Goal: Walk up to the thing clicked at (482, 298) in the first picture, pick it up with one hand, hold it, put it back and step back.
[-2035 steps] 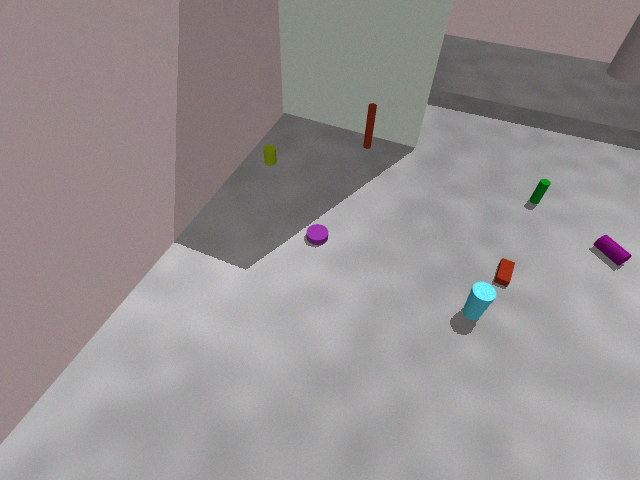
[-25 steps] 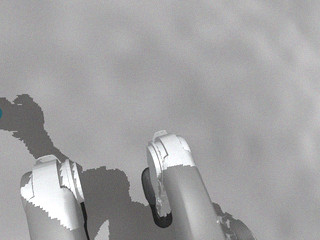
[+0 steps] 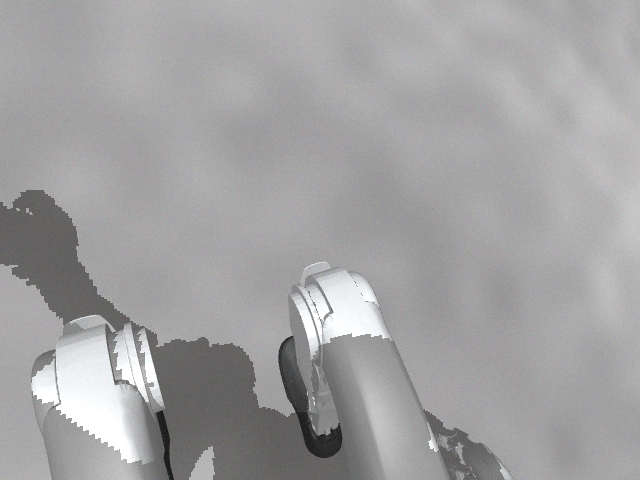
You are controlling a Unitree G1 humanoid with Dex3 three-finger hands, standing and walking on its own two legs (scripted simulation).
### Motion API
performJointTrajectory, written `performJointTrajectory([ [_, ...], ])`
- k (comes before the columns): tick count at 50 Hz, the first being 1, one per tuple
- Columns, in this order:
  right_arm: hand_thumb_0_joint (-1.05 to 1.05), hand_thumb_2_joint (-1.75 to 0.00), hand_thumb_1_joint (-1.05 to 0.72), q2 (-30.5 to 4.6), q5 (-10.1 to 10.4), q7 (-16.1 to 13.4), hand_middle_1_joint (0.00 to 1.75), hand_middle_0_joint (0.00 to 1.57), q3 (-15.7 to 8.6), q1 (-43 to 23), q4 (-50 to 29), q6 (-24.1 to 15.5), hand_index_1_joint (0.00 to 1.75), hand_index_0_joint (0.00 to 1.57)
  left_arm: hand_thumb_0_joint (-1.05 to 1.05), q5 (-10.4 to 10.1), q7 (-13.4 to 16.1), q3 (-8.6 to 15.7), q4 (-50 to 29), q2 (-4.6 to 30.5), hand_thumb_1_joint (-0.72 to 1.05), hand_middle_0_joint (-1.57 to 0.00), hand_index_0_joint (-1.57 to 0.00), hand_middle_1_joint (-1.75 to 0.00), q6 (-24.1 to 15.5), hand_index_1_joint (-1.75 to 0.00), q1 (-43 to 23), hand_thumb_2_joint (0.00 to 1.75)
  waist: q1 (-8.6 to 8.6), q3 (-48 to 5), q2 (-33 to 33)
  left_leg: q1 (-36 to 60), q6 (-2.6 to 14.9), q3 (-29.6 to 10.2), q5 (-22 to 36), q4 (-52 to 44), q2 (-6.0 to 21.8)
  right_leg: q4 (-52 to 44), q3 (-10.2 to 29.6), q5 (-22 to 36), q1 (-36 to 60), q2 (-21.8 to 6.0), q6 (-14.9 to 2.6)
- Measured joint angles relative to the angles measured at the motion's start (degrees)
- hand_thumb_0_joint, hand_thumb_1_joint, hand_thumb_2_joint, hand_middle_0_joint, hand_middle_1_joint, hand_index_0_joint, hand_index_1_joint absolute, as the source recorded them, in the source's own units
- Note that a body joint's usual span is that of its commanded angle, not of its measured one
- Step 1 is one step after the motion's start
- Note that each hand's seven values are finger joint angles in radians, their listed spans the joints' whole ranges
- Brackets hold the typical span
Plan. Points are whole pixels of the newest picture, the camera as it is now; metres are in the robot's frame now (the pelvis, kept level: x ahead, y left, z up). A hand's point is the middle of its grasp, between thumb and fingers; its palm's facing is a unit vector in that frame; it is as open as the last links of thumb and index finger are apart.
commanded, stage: open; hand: left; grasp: from above
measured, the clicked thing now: out of the picture +0.47 +0.35 -0.25
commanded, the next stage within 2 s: withdraw in 0.42 s
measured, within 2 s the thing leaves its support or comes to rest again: rests again in 1.02 s
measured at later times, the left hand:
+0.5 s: hand out of the picture +0.47 +0.36 -0.17, palm faces -0.47 -0.09 -0.88, open 11.5 cm
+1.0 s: hand out of the picture +0.48 +0.38 -0.05, palm faces -0.44 -0.08 -0.90, open 13.3 cm
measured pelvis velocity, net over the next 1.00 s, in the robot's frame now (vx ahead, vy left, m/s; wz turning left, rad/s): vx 0.00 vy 0.01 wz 0.02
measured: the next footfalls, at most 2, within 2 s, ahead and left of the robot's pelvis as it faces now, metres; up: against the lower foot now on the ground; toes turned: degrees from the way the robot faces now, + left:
none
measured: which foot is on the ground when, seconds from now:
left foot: down 0.00-1.00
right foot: down 0.00-1.00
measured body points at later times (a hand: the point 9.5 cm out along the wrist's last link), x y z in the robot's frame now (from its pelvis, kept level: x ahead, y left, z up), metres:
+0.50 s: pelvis +0.00 +0.00 +0.01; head +0.26 +0.11 +0.36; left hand +0.49 +0.36 -0.12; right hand +0.06 -0.27 -0.08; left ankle +0.08 +0.13 -0.29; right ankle +0.11 -0.13 -0.29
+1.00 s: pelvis +0.00 +0.01 +0.06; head +0.23 +0.10 +0.43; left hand +0.50 +0.38 +0.00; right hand +0.07 -0.26 -0.04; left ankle +0.08 +0.13 -0.29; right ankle +0.11 -0.13 -0.29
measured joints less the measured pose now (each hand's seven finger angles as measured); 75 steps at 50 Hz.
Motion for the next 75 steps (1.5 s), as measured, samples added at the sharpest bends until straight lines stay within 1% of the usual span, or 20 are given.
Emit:
performJointTrajectory([
  [6, 0.0, -0.89, -0.9, -0.2, 0.0, 0.1, 0.3, 0.2, -0.1, -0.1, -0.5, 0.3, 0.3, 0.21, -0.01, -1.3, -0.5, -0.3, -1.8, 0.7, -0.15, -0.58, -0.58, -0.86, 1.1, -0.83, 0.0, 0.72, -0.02, 0.3, 0.0, 0.0, 0.05, -0.1, -0.2, -0.1, -0.1, -0.2, 0.0, -0.3, 0.2, -0.1, 0.42],
  [14, 0.0, -0.89, -0.91, 0.1, -0.1, 0.4, 0.3, 0.2, 0.1, -0.1, -1.4, 1.4, 0.3, 0.21, -0.01, -3.0, -3.6, -1.2, -6.0, 0.9, -0.15, -0.46, -0.46, -0.91, 1.8, -0.89, 1.1, 0.83, 0.62, 1.0, -0.1, 0.2, 0.07, -0.3, -0.6, -0.3, -0.3, -0.7, -0.3, -0.8, 0.7, -0.4, 0.34],
  [18, 0.0, -0.89, -0.91, 0.1, -0.2, 0.6, 0.3, 0.2, 0.3, -0.2, -2.1, 2.1, 0.3, 0.21, 0.0, -3.5, -4.8, -1.0, -8.3, 0.5, -0.17, -0.4, -0.41, -0.93, 1.4, -0.92, 2.2, 0.85, 1.01, 1.4, -0.1, 0.4, 0.11, -0.5, -0.7, -0.4, -0.4, -1.0, -0.6, -0.9, 1.2, -0.5, 0.27],
  [22, 0.0, -0.89, -0.91, -0.1, -0.1, 0.6, 0.3, 0.2, 0.3, -0.1, -2.8, 2.7, 0.3, 0.21, 0.0, -3.5, -5.3, -0.9, -9.8, 0.0, -0.19, -0.37, -0.38, -0.95, 0.8, -0.94, 3.1, 0.87, 1.41, 1.3, -0.2, 0.4, 0.13, -0.7, -0.7, -0.6, -0.5, -1.3, -0.8, -0.9, 1.3, -0.5, -0.25],
  [29, 0.0, -0.89, -0.91, -0.3, -0.3, 0.7, 0.3, 0.2, 0.6, -0.6, -3.3, 2.8, 0.3, 0.21, 0.0, -3.2, -4.5, -0.6, -9.8, 0.0, -0.23, -0.33, -0.33, -0.99, 0.2, -0.98, 3.5, 0.92, 1.34, 1.3, -0.4, 0.5, 0.36, -0.8, -0.6, -0.5, -0.5, -1.4, -0.9, -0.7, 1.6, -0.5, -0.12],
  [34, 0.0, -0.9, -0.91, -0.1, -0.1, 1.0, 0.3, 0.2, 0.3, -0.1, -3.6, 2.6, 0.3, 0.21, 0.0, -2.6, -3.8, 0.1, -11.2, -0.4, -0.31, -0.27, -0.28, -0.96, 1.0, -0.95, 3.7, 0.9, 1.34, 0.8, -0.4, 0.4, 0.33, -0.6, -0.4, -0.6, -0.5, -1.3, -0.8, -0.6, 1.4, -0.5, -0.33],
  [37, 0.0, -0.9, -0.92, 0.4, 0.3, 1.1, 0.3, 0.2, -0.3, 0.2, -3.6, 2.9, 0.3, 0.21, 0.0, -3.0, -4.1, 0.5, -13.4, -1.0, -0.36, -0.25, -0.26, -0.94, 2.2, -0.93, 4.1, 0.89, 1.49, -0.1, -0.1, 0.7, 0.35, -0.2, -0.4, -1.2, -0.4, -1.7, -0.5, -0.6, 1.5, -0.6, -0.05],
  [40, 0.0, -0.9, -0.92, 1.1, 1.1, 1.0, 0.3, 0.2, -1.1, 0.5, -3.5, 3.5, 0.3, 0.21, 0.0, -3.9, -5.7, 0.3, -16.5, -1.6, -0.39, -0.24, -0.24, -0.92, 4.0, -0.92, 4.5, 0.89, 1.84, -1.3, 0.3, 1.6, 0.43, 0.2, -0.5, -2.5, -0.3, -2.8, -0.1, -0.6, 2.2, -0.7, 0.38],
  [42, 0.0, -0.9, -0.92, 1.5, 1.7, 0.8, 0.3, 0.2, -1.6, 0.7, -3.5, 3.9, 0.3, 0.21, 0.0, -5.1, -7.2, -0.3, -17.9, -2.0, -0.4, -0.23, -0.23, -0.91, 5.4, -0.91, 4.3, 0.89, 2.12, -2.1, 0.8, 2.6, 0.52, 0.6, -0.5, -3.8, -0.1, -3.9, 0.1, -0.6, 3.1, -0.8, 0.4],
  [48, 0.0, -0.9, -0.93, 1.5, 3.2, -0.4, 0.3, 0.2, -2.4, 1.4, -4.4, 5.8, 0.3, 0.21, 0.0, -8.4, -14.1, -3.0, -20.7, -2.5, -0.4, -0.24, -0.23, -0.88, 7.9, -0.88, 4.2, 0.88, 3.05, -4.1, 2.7, 6.6, 0.98, 1.7, -0.3, -8.7, 0.3, -8.6, 0.7, -0.2, 6.7, -1.1, 0.01],
  [53, 0.0, -0.9, -0.92, 0.4, 4.0, -1.8, 0.3, 0.2, -2.3, 2.3, -5.3, 7.0, 0.3, 0.21, 0.0, -10.9, -20.0, -4.9, -21.7, -2.9, -0.35, -0.28, -0.27, -0.83, 6.2, -0.84, 4.8, 0.84, 3.62, -4.6, 3.4, 9.6, 1.31, 2.4, 0.3, -12.2, 0.6, -11.9, 1.0, 0.4, 9.4, -1.2, -0.54],
  [56, 0.0, -0.9, -0.92, -0.2, 3.9, -2.6, 0.3, 0.2, -2.1, 2.7, -5.5, 7.3, 0.3, 0.21, 0.0, -11.4, -21.5, -5.4, -21.3, -3.1, -0.32, -0.3, -0.29, -0.79, 3.5, -0.8, 5.2, 0.81, 3.69, -4.7, 3.1, 10.4, 1.42, 2.6, 0.5, -13.1, 0.7, -12.8, 1.2, 0.7, 10.2, -1.3, -0.56],
  [58, 0.0, -0.9, -0.92, -0.6, 3.8, -3.1, 0.3, 0.2, -2.0, 2.8, -5.4, 7.3, 0.3, 0.21, 0.0, -11.1, -21.2, -5.4, -20.5, -3.2, -0.29, -0.32, -0.31, -0.77, 1.2, -0.78, 5.4, 0.79, 3.57, -4.7, 2.8, 10.5, 1.44, 2.6, 0.7, -13.1, 0.6, -12.8, 1.2, 0.9, 10.3, -1.3, -0.64],
  [60, 0.0, -0.9, -0.92, -0.9, 3.5, -3.3, 0.3, 0.2, -1.8, 2.7, -5.2, 7.2, 0.3, 0.21, 0.0, -10.1, -19.6, -5.3, -19.2, -3.2, -0.27, -0.34, -0.33, -0.75, -1.0, -0.76, 5.4, 0.78, 3.39, -4.7, 2.4, 10.1, 1.44, 2.6, 0.9, -12.8, 0.5, -12.5, 1.2, 0.9, 9.9, -1.3, -0.66],
  [62, 0.0, -0.9, -0.92, -1.0, 3.1, -3.2, 0.3, 0.2, -1.5, 2.4, -4.8, 7.1, 0.3, 0.21, 0.0, -8.6, -16.7, -5.4, -17.2, -3.2, -0.25, -0.36, -0.35, -0.74, -2.5, -0.75, 4.9, 0.76, 3.09, -4.7, 2.0, 9.4, 1.45, 2.7, 1.1, -12.2, 0.4, -11.7, 1.2, 1.0, 9.3, -1.4, -0.69],
  [65, 0.0, -0.9, -0.92, -0.9, 2.3, -2.8, 0.3, 0.2, -1.0, 1.5, -4.0, 6.6, 0.3, 0.21, 0.0, -5.7, -11.7, -5.6, -13.7, -3.3, -0.23, -0.37, -0.36, -0.72, -3.1, -0.73, 3.2, 0.75, 2.45, -4.4, 1.3, 7.9, 1.43, 2.6, 1.4, -10.8, 0.1, -10.2, 1.2, 1.0, 8.0, -1.5, -0.83],
  [68, 0.0, -0.9, -0.92, -0.4, 1.8, -2.3, 0.3, 0.2, -0.7, 0.7, -3.6, 5.8, 0.3, 0.21, 0.0, -2.8, -7.8, -4.6, -10.9, -3.0, -0.22, -0.39, -0.38, -0.71, -2.3, -0.72, 1.1, 0.74, 1.62, -3.7, 1.0, 6.2, 1.39, 2.5, 1.9, -9.3, -0.3, -8.7, 1.2, 1.1, 6.5, -1.6, -0.83],
  [70, 0.0, -0.9, -0.92, 0.0, 1.5, -2.0, 0.3, 0.2, -0.7, 0.4, -3.7, 5.3, 0.3, 0.21, 0.0, -1.6, -6.1, -3.5, -9.6, -2.4, -0.22, -0.39, -0.38, -0.7, -1.0, -0.71, -0.4, 0.74, 1.06, -3.1, 1.0, 5.1, 1.39, 2.5, 2.2, -8.5, -0.4, -7.8, 1.3, 1.3, 5.5, -1.7, -0.66],
  [72, 0.0, -0.9, -0.92, 0.5, 1.5, -1.7, 0.3, 0.2, -0.6, 0.3, -3.8, 4.9, 0.3, 0.21, 0.0, -1.0, -5.4, -2.3, -9.1, -1.7, -0.21, -0.39, -0.38, -0.7, 0.6, -0.71, -1.7, 0.74, 0.57, -2.7, 1.0, 4.1, 1.4, 2.5, 2.5, -8.0, -0.5, -7.3, 1.3, 1.5, 4.5, -1.7, -0.43],
  [75, 0.0, -0.9, -0.92, 1.3, 1.9, -1.4, 0.3, 0.2, -0.8, 0.6, -4.1, 4.8, 0.3, 0.21, 0.0, -1.2, -6.2, -0.9, -10.4, -0.7, -0.21, -0.4, -0.39, -0.69, 3.2, -0.71, -2.7, 0.74, 0.2, -2.5, 1.3, 3.2, 1.42, 2.7, 2.7, -7.8, -0.5, -7.0, 1.5, 1.7, 3.6, -1.6, -0.06],
])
